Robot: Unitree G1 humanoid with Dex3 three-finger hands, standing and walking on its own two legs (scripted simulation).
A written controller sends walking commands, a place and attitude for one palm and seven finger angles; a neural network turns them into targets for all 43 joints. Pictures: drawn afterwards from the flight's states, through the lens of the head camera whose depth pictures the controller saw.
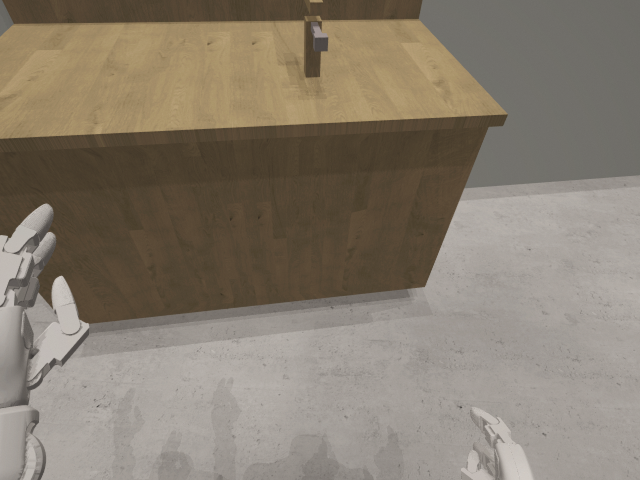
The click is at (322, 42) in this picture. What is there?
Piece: tap's lever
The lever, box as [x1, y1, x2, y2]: [313, 33, 327, 51]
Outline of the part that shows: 313,33 314,50 327,50 326,33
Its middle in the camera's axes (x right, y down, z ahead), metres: +0.00 -0.42 +0.82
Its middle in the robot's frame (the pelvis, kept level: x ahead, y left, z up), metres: +0.91 +0.07 +0.16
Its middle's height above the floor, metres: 0.94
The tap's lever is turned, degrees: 0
